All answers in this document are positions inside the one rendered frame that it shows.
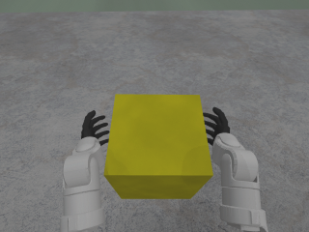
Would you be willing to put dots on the right robot forearm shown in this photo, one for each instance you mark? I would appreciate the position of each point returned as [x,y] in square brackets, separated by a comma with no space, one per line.
[239,172]

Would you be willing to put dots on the left robot hand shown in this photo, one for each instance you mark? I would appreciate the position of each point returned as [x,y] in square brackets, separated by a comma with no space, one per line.
[89,130]

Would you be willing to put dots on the right robot hand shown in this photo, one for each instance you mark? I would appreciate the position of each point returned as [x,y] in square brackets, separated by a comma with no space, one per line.
[220,125]

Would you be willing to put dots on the carton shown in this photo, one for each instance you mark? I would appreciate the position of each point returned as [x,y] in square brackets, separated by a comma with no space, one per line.
[158,147]

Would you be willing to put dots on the left robot forearm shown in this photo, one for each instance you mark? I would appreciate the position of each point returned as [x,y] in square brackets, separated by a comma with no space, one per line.
[82,211]

